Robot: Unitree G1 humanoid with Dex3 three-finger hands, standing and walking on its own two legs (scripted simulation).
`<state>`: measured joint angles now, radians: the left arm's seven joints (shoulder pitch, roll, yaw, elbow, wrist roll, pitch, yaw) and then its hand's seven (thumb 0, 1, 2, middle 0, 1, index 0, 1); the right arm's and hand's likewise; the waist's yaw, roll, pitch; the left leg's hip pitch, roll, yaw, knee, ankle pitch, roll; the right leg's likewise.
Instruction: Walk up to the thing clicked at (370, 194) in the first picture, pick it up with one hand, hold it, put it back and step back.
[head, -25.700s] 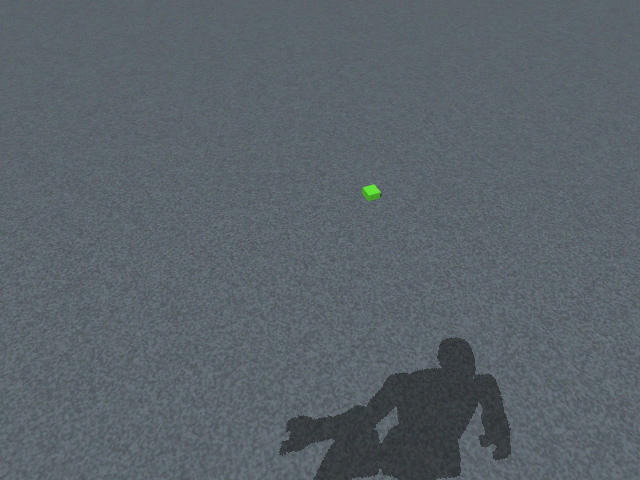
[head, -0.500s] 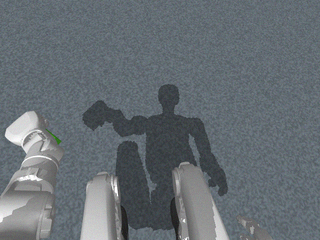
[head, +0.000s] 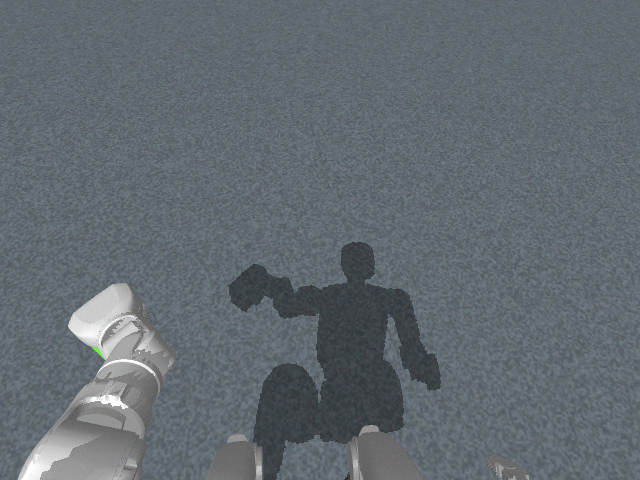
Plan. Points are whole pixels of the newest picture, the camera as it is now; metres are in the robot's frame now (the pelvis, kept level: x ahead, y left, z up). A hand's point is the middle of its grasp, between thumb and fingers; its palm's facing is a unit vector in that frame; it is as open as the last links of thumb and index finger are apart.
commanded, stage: lift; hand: left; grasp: from above
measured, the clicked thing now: (127, 345) +0.35 +0.26 -0.12
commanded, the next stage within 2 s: hold in 0.50 s
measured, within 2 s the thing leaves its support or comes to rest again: neither
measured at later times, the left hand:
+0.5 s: hand (112, 317) +0.35 +0.24 -0.01, palm faces -0.31 -0.33 -0.89, open 7.5 cm
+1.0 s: hand (95, 305) +0.34 +0.24 +0.03, palm faces -0.30 -0.32 -0.90, open 7.3 cm
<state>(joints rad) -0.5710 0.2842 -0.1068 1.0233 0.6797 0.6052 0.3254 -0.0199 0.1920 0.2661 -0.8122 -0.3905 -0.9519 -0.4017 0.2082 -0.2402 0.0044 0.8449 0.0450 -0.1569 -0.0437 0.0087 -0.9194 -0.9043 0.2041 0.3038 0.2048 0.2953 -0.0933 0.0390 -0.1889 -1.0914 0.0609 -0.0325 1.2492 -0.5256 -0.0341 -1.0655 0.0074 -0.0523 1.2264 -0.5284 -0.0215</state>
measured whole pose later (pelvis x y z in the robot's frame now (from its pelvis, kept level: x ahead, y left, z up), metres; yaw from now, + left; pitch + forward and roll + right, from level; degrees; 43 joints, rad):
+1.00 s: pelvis +0.03 +0.01 +0.09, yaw +0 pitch +6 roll +0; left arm -0.51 0.19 -0.19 0.99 0.66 0.68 0.29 -0.05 0.26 0.18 -0.81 -0.35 -1.03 -0.40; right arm 0.23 -0.26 0.01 0.82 0.05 -0.15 0.04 0.01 -0.92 -0.90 0.20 0.30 0.20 0.30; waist -0.03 0.04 -0.08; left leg -0.44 0.03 0.02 0.65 -0.32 -0.01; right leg -0.44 -0.02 -0.01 0.67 -0.34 0.00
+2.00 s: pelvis +0.04 +0.01 +0.10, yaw +0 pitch +3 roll +0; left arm -0.41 0.20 -0.25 0.74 0.68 0.79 0.16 -0.03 0.23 0.26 -0.78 -0.39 -0.97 -0.45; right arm 0.17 -0.26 0.03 0.77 0.06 -0.13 0.06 0.01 -0.93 -0.91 0.20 0.30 0.20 0.30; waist 0.01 0.05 -0.05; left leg -0.31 0.02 0.02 0.54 -0.29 -0.02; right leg -0.31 -0.02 -0.01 0.56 -0.31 0.00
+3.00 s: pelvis +0.02 +0.01 +0.09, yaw +0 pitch +7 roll +0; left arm -0.49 0.16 -0.20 1.03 0.69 0.70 0.35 -0.05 0.31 0.14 -0.77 -0.36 -1.06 -0.38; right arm 0.18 -0.24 0.02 0.80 0.03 -0.19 0.06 0.01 -0.89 -0.90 0.20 0.30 0.21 0.30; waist -0.02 0.00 -0.04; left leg -0.50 0.03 0.01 0.69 -0.32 -0.01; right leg -0.49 -0.02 -0.02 0.69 -0.33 0.00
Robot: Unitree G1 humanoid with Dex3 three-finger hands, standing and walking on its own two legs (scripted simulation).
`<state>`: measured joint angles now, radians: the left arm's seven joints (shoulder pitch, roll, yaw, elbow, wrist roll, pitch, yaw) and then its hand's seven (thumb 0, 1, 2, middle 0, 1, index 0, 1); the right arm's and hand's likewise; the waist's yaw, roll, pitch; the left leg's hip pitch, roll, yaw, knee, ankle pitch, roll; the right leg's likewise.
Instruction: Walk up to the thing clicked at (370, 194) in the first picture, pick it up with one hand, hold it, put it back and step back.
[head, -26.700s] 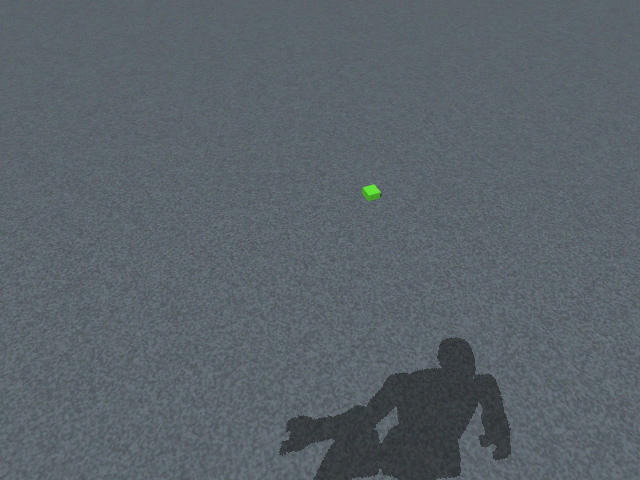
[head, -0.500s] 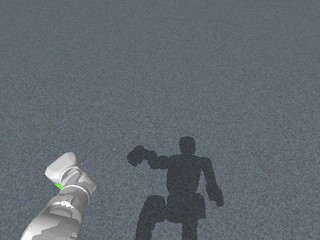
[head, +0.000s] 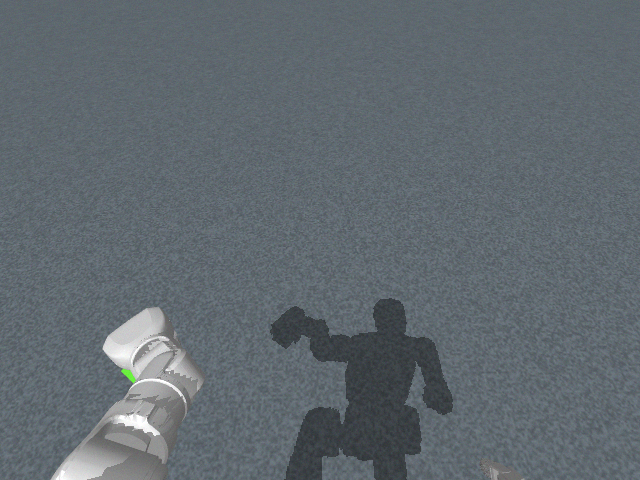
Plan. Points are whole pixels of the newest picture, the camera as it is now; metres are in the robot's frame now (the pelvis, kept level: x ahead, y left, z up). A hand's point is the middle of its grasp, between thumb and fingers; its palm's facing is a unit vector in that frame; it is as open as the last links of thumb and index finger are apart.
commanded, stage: hold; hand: left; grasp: from above
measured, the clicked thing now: (156, 370) +0.31 +0.25 -0.09
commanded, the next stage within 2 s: crouch in 1.50 s
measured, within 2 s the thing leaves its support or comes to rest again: neither
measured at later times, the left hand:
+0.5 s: hand (160, 352) +0.32 +0.23 -0.04, palm faces -0.29 -0.33 -0.90, open 7.5 cm
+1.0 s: hand (152, 360) +0.30 +0.23 -0.03, palm faces -0.28 -0.34 -0.89, open 7.6 cm
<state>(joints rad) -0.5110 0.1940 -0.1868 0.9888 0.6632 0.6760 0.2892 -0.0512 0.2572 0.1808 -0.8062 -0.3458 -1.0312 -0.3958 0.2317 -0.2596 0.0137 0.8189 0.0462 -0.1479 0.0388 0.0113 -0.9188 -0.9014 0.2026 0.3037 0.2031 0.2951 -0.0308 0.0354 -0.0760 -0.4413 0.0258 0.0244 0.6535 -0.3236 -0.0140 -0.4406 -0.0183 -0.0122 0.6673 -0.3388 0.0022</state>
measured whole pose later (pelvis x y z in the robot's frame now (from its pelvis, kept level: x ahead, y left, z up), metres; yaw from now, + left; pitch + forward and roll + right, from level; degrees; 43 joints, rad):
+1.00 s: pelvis +0.01 +0.00 +0.01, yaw +0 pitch +3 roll +0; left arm -0.41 0.20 -0.25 0.74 0.68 0.79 0.16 -0.03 0.23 0.26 -0.78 -0.39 -0.97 -0.45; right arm 0.17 -0.26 0.03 0.77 0.06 -0.13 0.06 0.01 -0.93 -0.91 0.20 0.30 0.20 0.30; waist 0.01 0.05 -0.05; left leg -0.31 0.02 0.02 0.54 -0.29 -0.02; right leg -0.31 -0.02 -0.01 0.56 -0.31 0.00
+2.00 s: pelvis -0.01 +0.00 +0.00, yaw +0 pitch +7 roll +0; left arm -0.49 0.16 -0.20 1.03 0.69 0.70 0.35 -0.05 0.31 0.14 -0.77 -0.36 -1.06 -0.38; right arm 0.18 -0.24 0.02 0.80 0.03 -0.19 0.06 0.01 -0.89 -0.90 0.20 0.30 0.21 0.30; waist -0.02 0.00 -0.04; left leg -0.50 0.03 0.01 0.69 -0.32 -0.01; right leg -0.49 -0.02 -0.02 0.69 -0.33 0.00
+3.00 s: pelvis -0.09 +0.01 -0.36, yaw -4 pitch +37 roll -4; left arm -1.02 0.48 0.19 1.51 0.82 0.33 0.54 -0.06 0.25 0.19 -0.83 -0.30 -1.10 -0.35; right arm 0.13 -0.27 -0.01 0.88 -0.13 -0.22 0.18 0.01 -0.92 -0.90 0.20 0.30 0.20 0.29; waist -0.21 0.05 -0.14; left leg -2.16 0.05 -0.08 2.19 -0.67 -0.01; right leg -2.12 0.01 -0.05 2.14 -0.66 0.00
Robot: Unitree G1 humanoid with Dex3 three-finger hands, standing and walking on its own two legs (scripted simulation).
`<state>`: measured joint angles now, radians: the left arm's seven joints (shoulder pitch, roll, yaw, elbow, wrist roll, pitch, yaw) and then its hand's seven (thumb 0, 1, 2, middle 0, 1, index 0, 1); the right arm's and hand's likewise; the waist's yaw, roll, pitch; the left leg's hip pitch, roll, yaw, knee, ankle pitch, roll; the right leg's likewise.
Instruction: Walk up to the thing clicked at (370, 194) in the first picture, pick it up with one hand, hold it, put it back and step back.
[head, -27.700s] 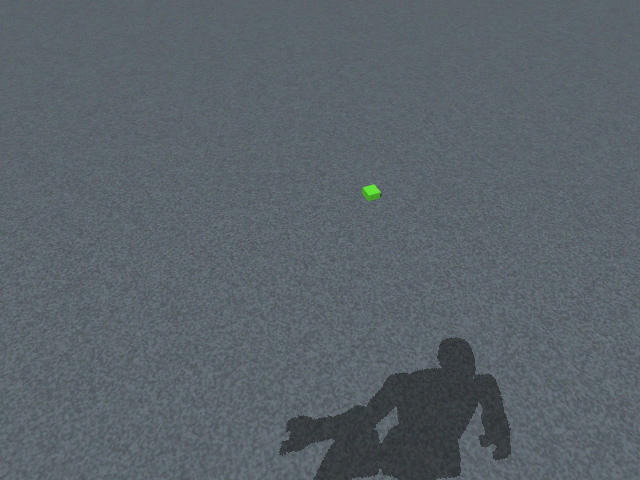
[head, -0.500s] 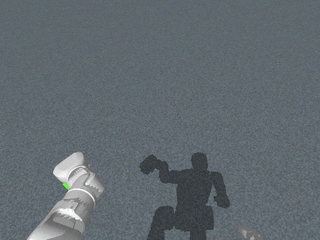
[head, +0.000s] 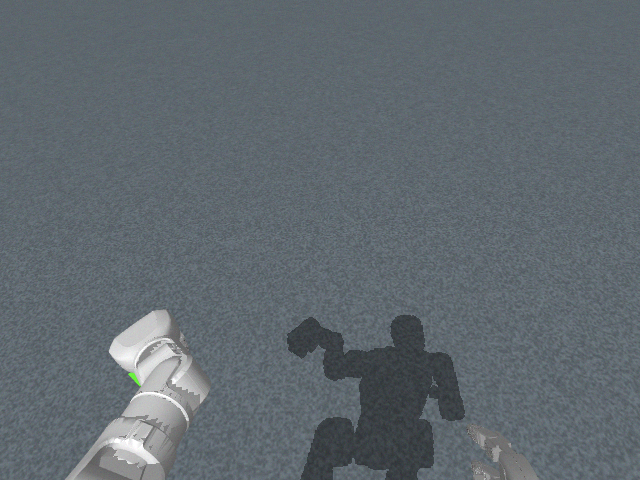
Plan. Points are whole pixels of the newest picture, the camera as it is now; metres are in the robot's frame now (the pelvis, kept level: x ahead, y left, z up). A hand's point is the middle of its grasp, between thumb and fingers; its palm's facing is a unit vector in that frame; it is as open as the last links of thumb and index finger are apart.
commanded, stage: hold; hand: left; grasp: from above
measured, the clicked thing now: (164, 374) +0.30 +0.25 -0.07
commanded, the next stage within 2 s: crouch in 0.50 s
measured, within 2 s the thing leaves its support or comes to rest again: neither
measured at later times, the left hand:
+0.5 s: hand (169, 380) +0.28 +0.23 -0.04, palm faces -0.28 -0.34 -0.90, open 7.4 cm
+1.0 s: hand (178, 406) +0.27 +0.23 -0.11, palm faces -0.38 -0.30 -0.87, open 7.0 cm
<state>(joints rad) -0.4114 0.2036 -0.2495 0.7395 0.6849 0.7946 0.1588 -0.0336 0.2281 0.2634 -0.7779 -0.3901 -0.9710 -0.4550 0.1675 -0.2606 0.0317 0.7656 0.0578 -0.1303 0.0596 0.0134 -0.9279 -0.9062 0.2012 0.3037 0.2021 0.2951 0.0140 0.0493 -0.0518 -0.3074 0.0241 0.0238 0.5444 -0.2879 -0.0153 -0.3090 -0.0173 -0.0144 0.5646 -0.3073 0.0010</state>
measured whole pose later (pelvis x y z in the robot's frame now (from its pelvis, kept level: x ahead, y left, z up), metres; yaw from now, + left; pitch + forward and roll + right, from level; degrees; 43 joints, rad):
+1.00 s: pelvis -0.02 +0.00 -0.01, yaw +0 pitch +7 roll +0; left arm -0.49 0.16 -0.20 1.03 0.69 0.70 0.35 -0.05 0.31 0.14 -0.77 -0.36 -1.06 -0.38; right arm 0.18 -0.24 0.02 0.80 0.03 -0.19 0.06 0.01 -0.89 -0.90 0.20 0.30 0.21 0.30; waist -0.02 0.00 -0.04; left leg -0.50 0.03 0.01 0.69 -0.32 -0.01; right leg -0.49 -0.02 -0.02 0.69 -0.33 0.00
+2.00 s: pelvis -0.10 +0.01 -0.37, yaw -4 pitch +37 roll -4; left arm -1.02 0.48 0.19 1.51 0.82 0.33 0.54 -0.06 0.25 0.19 -0.83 -0.30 -1.10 -0.35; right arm 0.13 -0.27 -0.01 0.88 -0.13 -0.22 0.18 0.01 -0.92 -0.90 0.20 0.30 0.20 0.29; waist -0.21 0.05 -0.14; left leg -2.16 0.05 -0.08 2.19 -0.67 -0.01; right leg -2.12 0.01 -0.05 2.14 -0.66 0.00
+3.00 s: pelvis -0.10 +0.01 -0.45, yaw -7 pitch +33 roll -7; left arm -1.13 0.68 0.29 1.76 0.92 0.19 0.62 -0.03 0.18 0.32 -0.83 -0.32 -1.06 -0.41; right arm 0.15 -0.33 0.08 0.87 -0.22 -0.32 0.32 0.00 -0.94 -0.91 0.20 0.30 0.20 0.29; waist -0.28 0.01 0.03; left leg -2.36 0.04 -0.14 2.46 -0.69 -0.01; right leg -2.30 0.01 -0.09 2.38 -0.66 0.01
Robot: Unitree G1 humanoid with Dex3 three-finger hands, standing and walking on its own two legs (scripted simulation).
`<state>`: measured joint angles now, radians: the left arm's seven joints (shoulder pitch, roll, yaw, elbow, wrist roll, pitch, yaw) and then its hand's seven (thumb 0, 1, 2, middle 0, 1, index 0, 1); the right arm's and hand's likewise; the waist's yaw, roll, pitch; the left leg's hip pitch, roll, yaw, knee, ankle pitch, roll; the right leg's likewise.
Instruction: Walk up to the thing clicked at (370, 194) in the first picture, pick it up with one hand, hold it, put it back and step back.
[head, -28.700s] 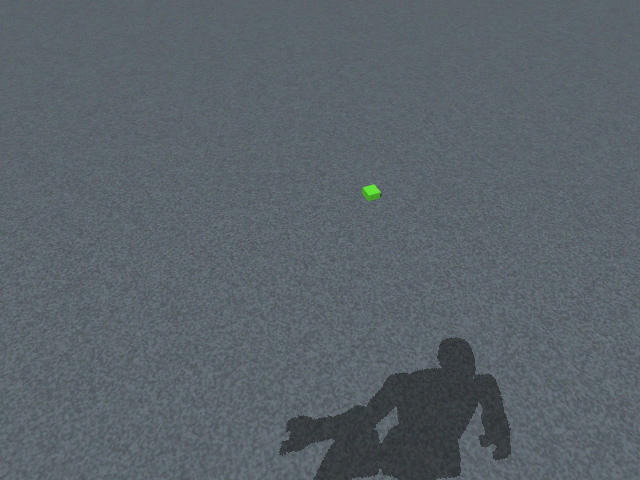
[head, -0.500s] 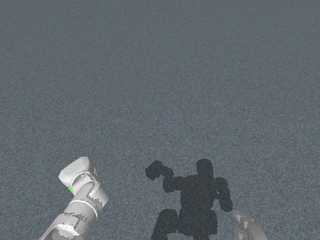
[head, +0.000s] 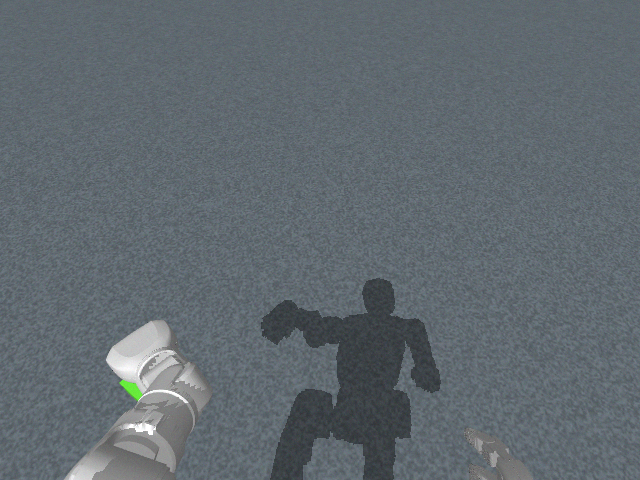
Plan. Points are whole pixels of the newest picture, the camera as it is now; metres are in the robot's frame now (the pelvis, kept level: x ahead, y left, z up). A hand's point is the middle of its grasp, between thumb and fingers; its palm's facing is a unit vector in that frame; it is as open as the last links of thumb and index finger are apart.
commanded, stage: crouch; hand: left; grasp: from above
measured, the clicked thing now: (155, 383) +0.29 +0.25 -0.13
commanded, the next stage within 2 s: lower in 1.62 s
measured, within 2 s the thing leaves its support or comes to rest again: neither
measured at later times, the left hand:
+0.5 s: hand (208, 387) +0.35 +0.23 -0.36, palm faces -0.27 -0.33 -0.91, open 6.7 cm
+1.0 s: hand (219, 394) +0.38 +0.24 -0.51, palm faces -0.31 -0.28 -0.91, open 7.0 cm
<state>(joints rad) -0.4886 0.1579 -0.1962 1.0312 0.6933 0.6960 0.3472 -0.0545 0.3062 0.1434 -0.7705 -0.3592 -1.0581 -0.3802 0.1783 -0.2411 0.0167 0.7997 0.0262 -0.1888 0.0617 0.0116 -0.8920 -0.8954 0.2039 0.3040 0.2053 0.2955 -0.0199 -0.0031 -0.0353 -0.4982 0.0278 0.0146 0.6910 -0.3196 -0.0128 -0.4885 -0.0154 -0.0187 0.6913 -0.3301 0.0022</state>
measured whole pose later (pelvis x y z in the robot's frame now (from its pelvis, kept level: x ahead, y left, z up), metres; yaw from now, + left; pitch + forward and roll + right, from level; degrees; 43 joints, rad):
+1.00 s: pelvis -0.08 +0.00 -0.36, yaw -4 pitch +37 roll -4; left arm -1.02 0.48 0.19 1.51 0.82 0.33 0.54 -0.06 0.25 0.19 -0.83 -0.30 -1.10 -0.35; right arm 0.13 -0.27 -0.01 0.88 -0.13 -0.22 0.18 0.01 -0.92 -0.90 0.20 0.30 0.20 0.29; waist -0.21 0.05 -0.14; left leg -2.16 0.05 -0.08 2.19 -0.67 -0.01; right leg -2.12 0.01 -0.05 2.14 -0.66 0.00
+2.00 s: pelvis -0.08 +0.01 -0.44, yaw -7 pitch +33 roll -7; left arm -1.13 0.68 0.29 1.76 0.92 0.19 0.62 -0.03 0.18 0.32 -0.83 -0.32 -1.06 -0.41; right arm 0.15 -0.33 0.08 0.87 -0.22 -0.32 0.32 0.00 -0.94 -0.91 0.20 0.30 0.20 0.29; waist -0.28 0.01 0.03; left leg -2.36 0.04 -0.14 2.46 -0.69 -0.01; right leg -2.30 0.01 -0.09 2.38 -0.66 0.01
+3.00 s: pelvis -0.08 +0.02 -0.45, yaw -13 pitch +28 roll -13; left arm -1.16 0.94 0.33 1.89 0.89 0.14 0.78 -0.06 0.24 0.26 -0.79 -0.38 -1.08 -0.44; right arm 0.11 -0.36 0.26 0.79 -0.27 -0.41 0.43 0.00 -0.93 -0.90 0.20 0.30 0.20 0.30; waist -0.40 -0.12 0.22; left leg -2.33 0.04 -0.25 2.54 -0.72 -0.01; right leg -2.23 0.04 -0.18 2.37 -0.65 0.04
